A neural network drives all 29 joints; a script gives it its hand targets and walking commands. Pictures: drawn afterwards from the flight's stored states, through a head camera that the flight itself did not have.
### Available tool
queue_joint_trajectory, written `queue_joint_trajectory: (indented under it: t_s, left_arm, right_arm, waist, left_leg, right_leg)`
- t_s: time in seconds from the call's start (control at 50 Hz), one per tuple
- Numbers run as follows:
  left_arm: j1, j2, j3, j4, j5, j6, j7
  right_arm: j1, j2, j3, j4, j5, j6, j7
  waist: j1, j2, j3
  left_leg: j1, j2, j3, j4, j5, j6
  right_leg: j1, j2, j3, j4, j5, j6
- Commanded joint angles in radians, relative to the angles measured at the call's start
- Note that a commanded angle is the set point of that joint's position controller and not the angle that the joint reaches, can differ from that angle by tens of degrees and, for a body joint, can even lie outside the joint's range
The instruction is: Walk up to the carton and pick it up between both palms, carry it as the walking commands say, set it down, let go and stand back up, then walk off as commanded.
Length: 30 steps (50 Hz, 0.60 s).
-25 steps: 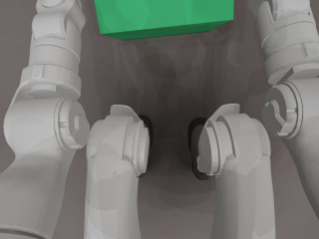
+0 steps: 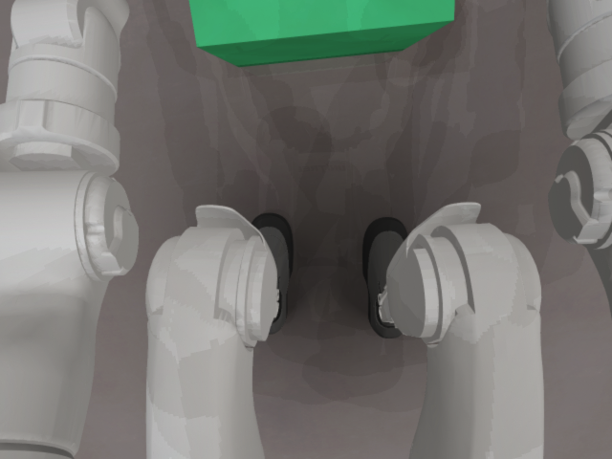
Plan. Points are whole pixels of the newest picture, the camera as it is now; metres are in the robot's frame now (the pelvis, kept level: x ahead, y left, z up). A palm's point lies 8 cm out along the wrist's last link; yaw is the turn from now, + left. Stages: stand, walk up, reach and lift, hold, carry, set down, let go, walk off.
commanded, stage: set down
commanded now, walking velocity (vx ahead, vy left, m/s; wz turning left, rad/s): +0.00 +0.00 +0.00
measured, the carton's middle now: out of the picture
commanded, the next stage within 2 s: let go in 1.30 s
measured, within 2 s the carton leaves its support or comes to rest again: neither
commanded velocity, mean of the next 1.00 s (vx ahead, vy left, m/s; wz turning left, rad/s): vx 0.00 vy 0.00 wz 0.00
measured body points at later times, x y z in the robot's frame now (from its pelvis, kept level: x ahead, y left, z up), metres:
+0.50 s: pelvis +0.01 +0.00 +0.11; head +0.36 +0.00 +0.39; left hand +0.58 +0.22 +0.00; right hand +0.61 -0.19 -0.01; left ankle +0.11 +0.10 -0.32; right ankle +0.11 -0.10 -0.32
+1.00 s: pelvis +0.03 +0.00 +0.24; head +0.36 +0.00 +0.55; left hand +0.57 +0.23 +0.15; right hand +0.61 -0.19 +0.15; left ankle +0.11 +0.10 -0.32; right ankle +0.10 -0.10 -0.32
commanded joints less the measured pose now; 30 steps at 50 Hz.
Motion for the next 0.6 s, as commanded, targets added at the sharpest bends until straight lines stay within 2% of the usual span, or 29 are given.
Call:
queue_joint_trajectory:
  t_s: [0.0,0.08,0.2,0.28,0.4,0.58]
  left_arm:
    - [-0.298,0.163,0.004,-0.195,-0.009,-0.003,0.023]
    - [-0.235,0.147,0.013,-0.196,0.005,0.027,0.032]
    - [-0.153,0.101,0.048,-0.206,0.043,0.045,0.016]
    - [-0.131,0.088,0.069,-0.233,0.062,0.054,0.004]
    - [-0.113,0.096,0.105,-0.279,0.088,0.077,-0.011]
    - [-0.046,0.092,0.144,-0.321,0.114,0.098,-0.033]
  right_arm:
    - [-0.319,-0.151,-0.012,-0.192,0.012,-0.008,-0.017]
    - [-0.271,-0.144,-0.033,-0.208,-0.002,0.020,-0.023]
    - [-0.173,-0.110,-0.087,-0.188,-0.063,0.040,-0.009]
    - [-0.151,-0.098,-0.110,-0.201,-0.091,0.051,0.006]
    - [-0.147,-0.093,-0.127,-0.246,-0.112,0.075,0.020]
    - [-0.099,-0.083,-0.150,-0.304,-0.136,0.095,0.031]
  waist:
    - [0.030,-0.042,-1.564]
    - [0.035,-0.054,-1.564]
    - [0.019,-0.044,-1.482]
    - [0.022,-0.038,-1.484]
    - [0.035,-0.051,-1.554]
    - [0.034,-0.072,-1.629]
  left_leg:
    - [0.789,-0.008,-0.099,-0.166,0.477,-0.046]
    - [0.748,-0.014,-0.083,-0.217,0.437,-0.041]
    - [0.659,-0.017,-0.080,-0.314,0.398,-0.047]
    - [0.655,-0.019,-0.078,-0.385,0.395,-0.050]
    - [0.704,-0.025,-0.072,-0.496,0.404,-0.052]
    - [0.788,-0.034,-0.063,-0.655,0.467,-0.060]
  right_leg:
    - [0.630,-0.009,0.075,-0.179,0.378,0.024]
    - [0.622,-0.004,0.071,-0.228,0.353,0.024]
    - [0.571,0.005,0.073,-0.331,0.344,0.021]
    - [0.579,0.013,0.072,-0.401,0.347,0.019]
    - [0.663,0.027,0.070,-0.514,0.366,0.022]
    - [0.818,0.033,0.067,-0.670,0.452,0.034]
